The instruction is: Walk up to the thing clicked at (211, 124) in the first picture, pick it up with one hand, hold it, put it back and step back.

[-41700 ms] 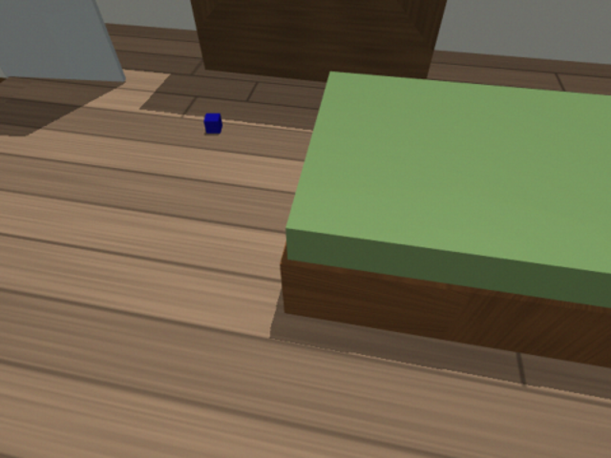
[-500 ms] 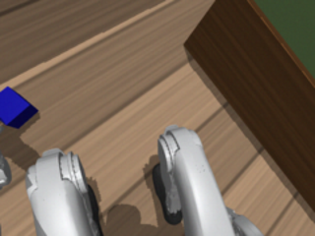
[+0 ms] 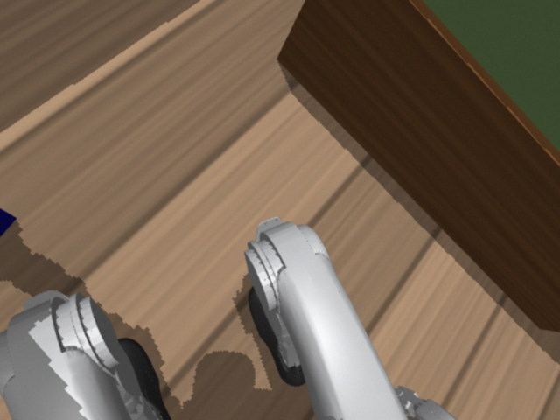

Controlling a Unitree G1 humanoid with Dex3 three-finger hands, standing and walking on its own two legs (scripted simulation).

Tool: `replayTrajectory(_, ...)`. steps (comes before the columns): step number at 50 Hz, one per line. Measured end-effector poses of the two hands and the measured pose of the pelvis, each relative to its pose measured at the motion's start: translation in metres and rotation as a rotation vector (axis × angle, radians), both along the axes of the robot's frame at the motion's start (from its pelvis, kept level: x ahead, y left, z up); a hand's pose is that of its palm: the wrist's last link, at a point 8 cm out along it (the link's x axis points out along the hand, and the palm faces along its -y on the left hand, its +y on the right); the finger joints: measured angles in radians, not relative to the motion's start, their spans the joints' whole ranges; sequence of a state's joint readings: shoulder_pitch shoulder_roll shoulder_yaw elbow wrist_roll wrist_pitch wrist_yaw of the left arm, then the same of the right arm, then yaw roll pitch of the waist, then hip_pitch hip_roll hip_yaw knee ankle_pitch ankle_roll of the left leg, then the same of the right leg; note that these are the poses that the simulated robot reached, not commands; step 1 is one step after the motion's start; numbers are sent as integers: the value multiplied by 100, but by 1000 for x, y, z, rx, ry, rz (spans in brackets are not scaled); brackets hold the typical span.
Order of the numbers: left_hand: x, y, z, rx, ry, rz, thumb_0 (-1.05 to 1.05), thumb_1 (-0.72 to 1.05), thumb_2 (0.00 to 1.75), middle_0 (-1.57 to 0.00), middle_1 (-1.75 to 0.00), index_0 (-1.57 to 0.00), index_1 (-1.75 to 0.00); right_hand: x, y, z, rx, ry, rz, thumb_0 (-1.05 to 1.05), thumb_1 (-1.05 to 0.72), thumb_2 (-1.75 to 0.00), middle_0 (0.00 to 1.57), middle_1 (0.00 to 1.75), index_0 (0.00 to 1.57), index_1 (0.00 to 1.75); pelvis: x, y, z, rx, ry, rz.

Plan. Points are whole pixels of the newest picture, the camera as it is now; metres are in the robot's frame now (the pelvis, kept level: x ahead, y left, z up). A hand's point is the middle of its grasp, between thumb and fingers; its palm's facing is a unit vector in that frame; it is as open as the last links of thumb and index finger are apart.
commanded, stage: approach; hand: left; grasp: from above
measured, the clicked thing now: out of the picture +0.45 +0.35 -0.28
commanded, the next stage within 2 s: rest palm in 0.02 s
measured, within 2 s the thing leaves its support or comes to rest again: neither
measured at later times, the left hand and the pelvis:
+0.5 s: hand out of the picture +0.44 +0.34 -0.21, palm faces -0.28 -0.34 -0.90, open 14.3 cm; pelvis +0.00 +0.00 +0.00, yaw -1 degrees
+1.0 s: hand out of the picture +0.45 +0.34 -0.24, palm faces -0.27 -0.34 -0.90, open 14.4 cm; pelvis +0.00 +0.01 +0.00, yaw -3 degrees
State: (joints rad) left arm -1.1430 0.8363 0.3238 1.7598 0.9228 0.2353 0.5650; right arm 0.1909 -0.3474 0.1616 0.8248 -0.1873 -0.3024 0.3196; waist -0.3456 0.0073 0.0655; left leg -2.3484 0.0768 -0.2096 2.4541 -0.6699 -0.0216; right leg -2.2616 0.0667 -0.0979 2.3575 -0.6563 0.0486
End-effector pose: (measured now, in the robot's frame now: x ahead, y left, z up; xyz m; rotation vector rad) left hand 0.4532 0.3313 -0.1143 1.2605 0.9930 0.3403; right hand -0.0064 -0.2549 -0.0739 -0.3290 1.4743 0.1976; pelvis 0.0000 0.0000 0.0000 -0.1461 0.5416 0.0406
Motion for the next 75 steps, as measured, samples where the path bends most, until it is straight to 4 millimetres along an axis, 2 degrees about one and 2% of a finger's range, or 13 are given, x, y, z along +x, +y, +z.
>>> replayTrajectory(4,-15,12,-15,-4,9,14,0,-59,100,-11,-105,-10,-105,-4,3,1,4,19,24,0,-92,-90,19,30,19,30,-2,0,-2,1,-15,4)
replayTrajectory(7,-17,18,-20,-2,-29,11,0,-59,100,-12,-105,-10,-105,0,5,2,10,30,46,0,-92,-90,19,30,19,30,-2,0,-2,1,-16,7)
replayTrajectory(11,-13,21,-19,1,-69,3,0,-59,100,-12,-103,-10,-104,12,6,2,11,19,61,0,-93,-90,20,30,19,30,1,1,-1,-4,-4,11)
replayTrajectory(16,-12,18,-19,-2,-33,-6,0,-59,103,-12,-101,-9,-102,32,4,1,5,-36,81,0,-93,-91,19,30,19,30,4,3,-1,-16,0,11)
replayTrajectory(20,-13,14,-25,-3,-7,-4,0,-59,103,-12,-100,-9,-102,39,3,4,2,-66,106,0,-93,-91,19,30,19,30,3,4,-1,-21,-15,8)
replayTrajectory(25,-14,10,-36,-12,-3,9,0,-59,102,-12,-101,-9,-103,33,3,11,-2,-57,133,0,-93,-91,19,30,19,30,1,4,-1,-26,-31,3)
replayTrajectory(31,-11,8,-52,-19,-13,19,0,-59,101,-12,-102,-9,-103,12,4,21,-18,4,135,0,-93,-91,19,30,19,30,-1,4,-2,-36,-47,-3)
replayTrajectory(36,-8,7,-62,-16,-19,14,0,-59,101,-12,-102,-9,-103,-3,9,28,-18,53,127,0,-93,-91,19,30,19,30,-2,6,-3,-48,-58,-7)
replayTrajectory(41,-3,5,-67,-16,-25,14,0,-59,101,-12,-101,-9,-102,-11,16,31,-5,71,121,0,-93,-91,19,30,19,30,-2,8,-3,-59,-66,-10)
replayTrajectory(56,-5,10,-72,-9,-12,7,0,-59,100,-12,-101,-9,-102,4,28,28,12,6,165,0,-93,-91,19,30,19,30,-5,12,-5,-80,-90,-15)
replayTrajectory(75,-2,9,-83,-7,-28,0,0,-54,97,-13,-101,-12,-102,5,30,44,-12,21,209,0,-93,-91,19,30,19,30,-7,15,-1,-104,-107,-16)
